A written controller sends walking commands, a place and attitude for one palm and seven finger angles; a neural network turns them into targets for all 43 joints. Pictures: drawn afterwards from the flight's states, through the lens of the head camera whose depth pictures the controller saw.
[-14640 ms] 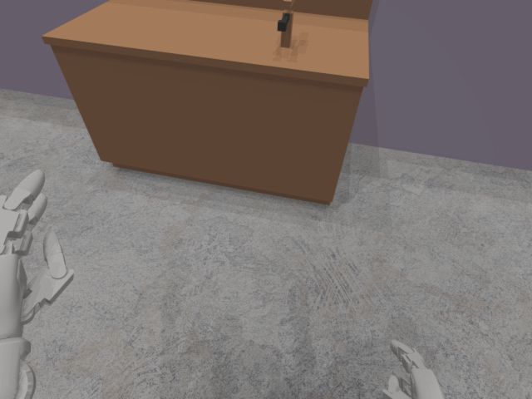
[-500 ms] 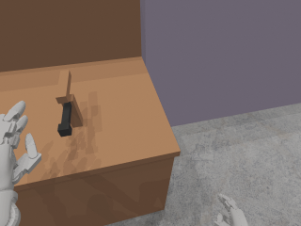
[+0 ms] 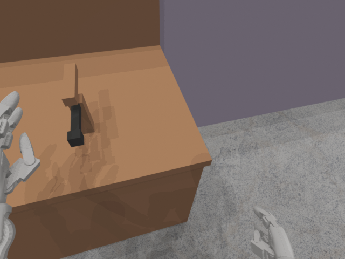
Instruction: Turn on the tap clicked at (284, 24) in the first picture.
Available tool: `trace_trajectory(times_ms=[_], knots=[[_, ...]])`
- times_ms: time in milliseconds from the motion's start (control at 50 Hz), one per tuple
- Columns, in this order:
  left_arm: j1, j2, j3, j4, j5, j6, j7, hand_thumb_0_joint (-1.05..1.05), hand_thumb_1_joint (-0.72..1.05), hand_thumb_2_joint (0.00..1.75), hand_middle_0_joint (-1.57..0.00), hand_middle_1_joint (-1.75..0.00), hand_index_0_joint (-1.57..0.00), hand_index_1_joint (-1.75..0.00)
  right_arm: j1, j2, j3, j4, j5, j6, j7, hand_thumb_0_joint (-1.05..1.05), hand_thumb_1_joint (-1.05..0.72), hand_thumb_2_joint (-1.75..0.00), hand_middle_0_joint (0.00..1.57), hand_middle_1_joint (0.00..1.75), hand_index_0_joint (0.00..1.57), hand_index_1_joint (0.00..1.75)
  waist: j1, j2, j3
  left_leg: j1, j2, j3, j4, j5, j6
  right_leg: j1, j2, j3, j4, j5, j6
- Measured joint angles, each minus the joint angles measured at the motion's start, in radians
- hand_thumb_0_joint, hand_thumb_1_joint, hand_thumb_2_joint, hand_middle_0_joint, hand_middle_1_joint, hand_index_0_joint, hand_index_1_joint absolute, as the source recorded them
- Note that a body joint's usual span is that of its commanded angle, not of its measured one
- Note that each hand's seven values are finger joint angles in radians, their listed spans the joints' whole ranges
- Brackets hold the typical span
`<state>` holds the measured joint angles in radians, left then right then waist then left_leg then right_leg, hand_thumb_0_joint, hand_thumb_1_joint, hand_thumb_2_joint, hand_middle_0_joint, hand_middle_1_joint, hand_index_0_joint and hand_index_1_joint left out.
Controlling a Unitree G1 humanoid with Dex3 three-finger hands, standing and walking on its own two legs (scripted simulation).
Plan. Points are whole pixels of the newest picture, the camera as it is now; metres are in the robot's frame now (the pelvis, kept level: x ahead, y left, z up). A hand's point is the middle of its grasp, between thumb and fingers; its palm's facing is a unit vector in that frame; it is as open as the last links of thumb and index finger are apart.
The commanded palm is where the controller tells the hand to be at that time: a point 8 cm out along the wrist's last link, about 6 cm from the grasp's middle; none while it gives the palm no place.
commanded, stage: come to a stop and stand still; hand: left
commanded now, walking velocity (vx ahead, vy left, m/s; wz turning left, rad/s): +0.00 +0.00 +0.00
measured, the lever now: (75, 138) +0.34 +0.26 +0.08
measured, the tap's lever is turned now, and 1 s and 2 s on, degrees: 0 0 0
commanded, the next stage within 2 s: look again from close up in 0.54 s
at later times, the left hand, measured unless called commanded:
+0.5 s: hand (23, 162) +0.23 +0.28 +0.16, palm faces +0.39 -0.85 -0.36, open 7.4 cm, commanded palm +0.17 +0.31 +0.18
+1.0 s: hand (25, 165) +0.22 +0.27 +0.16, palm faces +0.41 -0.84 -0.37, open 7.4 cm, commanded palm +0.17 +0.30 +0.18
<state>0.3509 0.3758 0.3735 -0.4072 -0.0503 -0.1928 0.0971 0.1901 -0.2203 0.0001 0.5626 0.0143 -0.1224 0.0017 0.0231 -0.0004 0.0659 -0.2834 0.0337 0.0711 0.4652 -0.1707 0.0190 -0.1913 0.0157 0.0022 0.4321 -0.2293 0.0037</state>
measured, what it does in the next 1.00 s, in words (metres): stands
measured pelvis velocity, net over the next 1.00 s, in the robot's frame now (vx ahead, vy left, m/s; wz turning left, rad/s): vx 0.01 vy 0.02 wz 0.03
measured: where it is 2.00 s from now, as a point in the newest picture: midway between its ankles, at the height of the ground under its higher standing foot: outside the picture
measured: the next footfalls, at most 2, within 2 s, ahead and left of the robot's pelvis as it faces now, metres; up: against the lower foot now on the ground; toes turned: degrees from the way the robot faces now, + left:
none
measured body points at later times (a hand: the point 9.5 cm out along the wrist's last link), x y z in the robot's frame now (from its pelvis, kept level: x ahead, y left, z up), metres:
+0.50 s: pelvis +0.01 +0.03 +0.00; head +0.03 +0.06 +0.45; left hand +0.21 +0.32 +0.18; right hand +0.21 -0.18 -0.06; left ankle +0.05 +0.10 -0.74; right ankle +0.00 -0.12 -0.74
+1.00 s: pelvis +0.01 +0.02 +0.00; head +0.02 +0.04 +0.45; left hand +0.20 +0.31 +0.18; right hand +0.19 -0.20 -0.07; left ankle +0.05 +0.10 -0.74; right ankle +0.00 -0.12 -0.74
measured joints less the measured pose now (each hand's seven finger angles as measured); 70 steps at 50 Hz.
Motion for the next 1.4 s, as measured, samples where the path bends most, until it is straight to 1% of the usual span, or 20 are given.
trace_trajectory(times_ms=[40, 60, 100, 180, 240, 280, 360, 420, 480, 560, 660, 720, 860, 1040, 1100, 1240, 1320, 1400], knots=[[0.071, -0.013, -0.042, -0.044, 0.006, -0.011, -0.014, 0.02, 0.90, 0.90, -0.21, -0.30, -0.20, -0.30, 0.011, 0.010, 0.004, -0.003, -0.004, -0.003, -0.008, 0.01, -0.91, -0.90, 0.20, 0.30, 0.20, 0.30, -0.013, -0.008, -0.004, -0.001, -0.009, 0.003, 0.004, -0.005, 0.008, 0.000, -0.009, 0.002, 0.005, -0.005, 0.007], [0.094, -0.012, -0.054, -0.054, 0.008, -0.017, -0.020, 0.02, 0.89, 0.90, -0.21, -0.30, -0.20, -0.30, 0.018, 0.016, 0.007, -0.002, -0.006, -0.003, -0.014, 0.01, -0.91, -0.90, 0.20, 0.30, 0.20, 0.30, -0.016, -0.014, -0.007, -0.001, -0.012, 0.003, 0.006, -0.007, 0.012, 0.001, -0.012, 0.002, 0.005, -0.007, 0.010], [0.112, 0.004, -0.053, -0.060, 0.014, -0.024, -0.025, 0.02, 0.89, 0.89, -0.21, -0.30, -0.21, -0.30, 0.029, 0.028, 0.015, 0.003, -0.010, -0.003, -0.026, 0.01, -0.91, -0.90, 0.20, 0.30, 0.20, 0.30, -0.016, -0.027, -0.008, -0.003, -0.017, 0.000, 0.009, -0.009, 0.017, 0.003, -0.017, -0.001, 0.003, -0.008, 0.013], [0.061, 0.031, -0.003, -0.036, 0.019, -0.030, -0.012, 0.02, 0.89, 0.89, -0.22, -0.30, -0.21, -0.30, 0.044, 0.042, 0.027, 0.017, -0.012, -0.013, -0.034, 0.01, -0.91, -0.90, 0.20, 0.30, 0.20, 0.30, 0.001, -0.047, 0.000, -0.004, -0.028, -0.006, 0.012, -0.011, 0.026, 0.006, -0.027, -0.008, 0.004, -0.011, 0.016], [0.015, 0.017, 0.025, -0.032, 0.022, -0.031, 0.004, 0.02, 0.89, 0.89, -0.22, -0.30, -0.21, -0.30, 0.042, 0.046, 0.035, 0.028, -0.014, -0.027, -0.026, 0.01, -0.90, -0.90, 0.20, 0.30, 0.20, 0.30, 0.010, -0.051, 0.001, -0.003, -0.034, -0.009, 0.012, -0.013, 0.031, 0.012, -0.032, -0.012, 0.000, -0.013, 0.019], [0.004, -0.001, 0.024, -0.043, 0.025, -0.033, 0.012, 0.02, 0.89, 0.89, -0.21, -0.30, -0.21, -0.30, 0.036, 0.047, 0.038, 0.033, -0.015, -0.035, -0.019, 0.01, -0.90, -0.90, 0.20, 0.30, 0.21, 0.30, 0.011, -0.049, -0.002, -0.001, -0.036, -0.009, 0.012, -0.016, 0.033, 0.019, -0.034, -0.012, -0.009, -0.010, 0.024], [0.017, -0.028, -0.007, -0.060, 0.032, -0.032, 0.012, 0.02, 0.89, 0.90, -0.21, -0.30, -0.20, -0.30, 0.019, 0.049, 0.040, 0.033, -0.018, -0.035, -0.011, 0.01, -0.90, -0.90, 0.20, 0.30, 0.21, 0.30, 0.005, -0.044, -0.014, 0.004, -0.037, -0.007, 0.011, -0.022, 0.036, 0.031, -0.036, -0.010, -0.030, -0.005, 0.032], [0.033, -0.023, -0.020, -0.059, 0.033, -0.025, 0.005, 0.02, 0.89, 0.90, -0.21, -0.30, -0.20, -0.30, 0.002, 0.051, 0.039, 0.026, -0.018, -0.025, -0.013, 0.01, -0.90, -0.90, 0.20, 0.30, 0.21, 0.30, -0.003, -0.043, -0.019, 0.008, -0.038, -0.007, 0.009, -0.025, 0.037, 0.038, -0.037, -0.010, -0.037, -0.004, 0.035], [0.047, -0.010, -0.018, -0.057, 0.029, -0.015, 0.000, 0.02, 0.89, 0.90, -0.21, -0.30, -0.20, -0.30, -0.009, 0.050, 0.037, 0.015, -0.016, -0.015, -0.017, 0.01, -0.90, -0.90, 0.20, 0.30, 0.21, 0.30, -0.008, -0.041, -0.019, 0.011, -0.038, -0.007, 0.010, -0.028, 0.038, 0.044, -0.036, -0.010, -0.041, -0.005, 0.036], [0.058, 0.001, -0.009, -0.064, 0.020, -0.007, 0.001, 0.02, 0.89, 0.89, -0.21, -0.30, -0.21, -0.30, -0.013, 0.042, 0.032, 0.005, -0.014, -0.004, -0.022, 0.01, -0.90, -0.90, 0.20, 0.30, 0.21, 0.30, -0.006, -0.040, -0.018, 0.016, -0.037, -0.008, 0.010, -0.029, 0.037, 0.050, -0.035, -0.011, -0.045, -0.005, 0.036], [0.057, -0.010, -0.013, -0.064, 0.018, -0.004, 0.007, 0.02, 0.89, 0.89, -0.21, -0.30, -0.21, -0.30, -0.006, 0.029, 0.025, 0.007, -0.010, 0.004, -0.027, 0.01, -0.90, -0.90, 0.20, 0.30, 0.21, 0.30, 0.003, -0.035, -0.022, 0.022, -0.036, -0.009, 0.006, -0.028, 0.035, 0.057, -0.034, -0.012, -0.050, -0.003, 0.035], [0.053, -0.020, -0.020, -0.058, 0.019, -0.001, 0.011, 0.02, 0.89, 0.90, -0.21, -0.30, -0.21, -0.30, -0.002, 0.025, 0.023, 0.011, -0.009, 0.008, -0.030, 0.01, -0.90, -0.90, 0.20, 0.30, 0.21, 0.30, 0.005, -0.030, -0.023, 0.025, -0.036, -0.011, 0.002, -0.025, 0.035, 0.059, -0.034, -0.014, -0.051, -0.002, 0.034], [0.060, -0.025, -0.028, -0.047, 0.019, 0.005, 0.014, 0.02, 0.89, 0.90, -0.21, -0.30, -0.20, -0.30, 0.010, 0.026, 0.022, 0.017, -0.008, 0.016, -0.034, 0.01, -0.91, -0.90, 0.20, 0.30, 0.20, 0.30, -0.002, -0.018, -0.024, 0.028, -0.031, -0.013, -0.004, -0.020, 0.030, 0.064, -0.029, -0.016, -0.060, 0.004, 0.029], [0.080, -0.015, -0.025, -0.048, 0.013, 0.007, 0.013, 0.02, 0.89, 0.90, -0.21, -0.30, -0.21, -0.30, 0.021, 0.025, 0.021, 0.025, -0.005, 0.025, -0.037, 0.01, -0.90, -0.90, 0.20, 0.30, 0.21, 0.30, -0.011, -0.008, -0.029, 0.031, -0.027, -0.018, -0.010, -0.016, 0.023, 0.067, -0.024, -0.020, -0.064, 0.005, 0.023], [0.082, -0.017, -0.025, -0.044, 0.012, 0.011, 0.013, 0.02, 0.89, 0.89, -0.21, -0.30, -0.21, -0.30, 0.022, 0.023, 0.019, 0.028, -0.004, 0.027, -0.038, 0.01, -0.91, -0.90, 0.20, 0.30, 0.20, 0.30, -0.010, -0.007, -0.029, 0.032, -0.025, -0.019, -0.011, -0.016, 0.021, 0.067, -0.022, -0.020, -0.064, 0.005, 0.021], [0.055, -0.016, -0.013, -0.046, 0.001, 0.029, 0.009, 0.02, 0.89, 0.90, -0.21, -0.30, -0.20, -0.30, 0.008, 0.035, 0.014, 0.010, 0.001, 0.033, -0.034, 0.01, -0.91, -0.90, 0.20, 0.30, 0.20, 0.30, 0.004, -0.020, -0.017, 0.030, -0.013, -0.004, -0.008, -0.016, 0.010, 0.043, -0.012, -0.004, -0.030, -0.005, 0.012], [0.045, -0.016, -0.012, -0.059, -0.003, 0.036, 0.005, 0.02, 0.89, 0.90, -0.21, -0.30, -0.20, -0.30, 0.000, 0.043, 0.014, -0.007, 0.002, 0.031, -0.024, 0.01, -0.91, -0.90, 0.20, 0.30, 0.20, 0.30, -0.003, -0.020, -0.009, 0.017, 0.000, -0.008, 0.005, -0.019, 0.000, 0.029, 0.001, -0.007, -0.014, -0.010, 0.001], [0.067, -0.010, -0.012, -0.080, -0.008, 0.035, -0.003, 0.02, 0.89, 0.90, -0.21, -0.30, -0.20, -0.30, 0.002, 0.047, 0.014, -0.018, 0.000, 0.033, -0.018, 0.01, -0.90, -0.90, 0.20, 0.30, 0.21, 0.30, -0.011, -0.012, -0.011, 0.002, 0.021, -0.017, 0.021, -0.025, -0.015, 0.022, 0.022, -0.014, -0.016, -0.008, -0.013]])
